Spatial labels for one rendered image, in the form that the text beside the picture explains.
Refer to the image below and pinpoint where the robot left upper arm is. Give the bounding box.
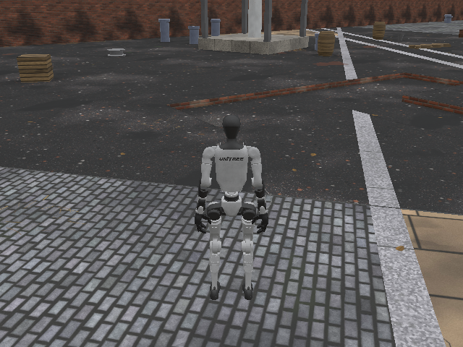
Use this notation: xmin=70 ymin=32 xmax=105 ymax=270
xmin=200 ymin=146 xmax=216 ymax=187

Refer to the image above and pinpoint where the right robot forearm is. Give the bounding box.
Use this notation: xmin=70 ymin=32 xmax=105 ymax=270
xmin=255 ymin=177 xmax=268 ymax=214

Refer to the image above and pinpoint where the left robot hand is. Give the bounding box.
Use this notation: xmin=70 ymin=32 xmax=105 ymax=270
xmin=195 ymin=213 xmax=211 ymax=234

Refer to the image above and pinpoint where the robot foot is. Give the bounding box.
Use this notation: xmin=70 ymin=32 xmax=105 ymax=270
xmin=210 ymin=281 xmax=221 ymax=300
xmin=242 ymin=281 xmax=253 ymax=300

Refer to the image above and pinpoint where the left robot forearm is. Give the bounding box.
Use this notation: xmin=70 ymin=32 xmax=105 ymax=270
xmin=195 ymin=177 xmax=208 ymax=214

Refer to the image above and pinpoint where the left robot foot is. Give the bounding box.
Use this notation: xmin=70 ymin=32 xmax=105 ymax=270
xmin=210 ymin=281 xmax=221 ymax=300

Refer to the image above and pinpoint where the right robot hand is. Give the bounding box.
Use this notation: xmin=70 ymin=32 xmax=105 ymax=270
xmin=252 ymin=212 xmax=268 ymax=234

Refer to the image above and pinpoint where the right robot foot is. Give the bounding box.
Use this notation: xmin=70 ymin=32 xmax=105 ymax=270
xmin=242 ymin=281 xmax=253 ymax=300

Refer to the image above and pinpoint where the robot right upper arm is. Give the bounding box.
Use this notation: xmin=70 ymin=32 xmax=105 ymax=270
xmin=247 ymin=146 xmax=263 ymax=187

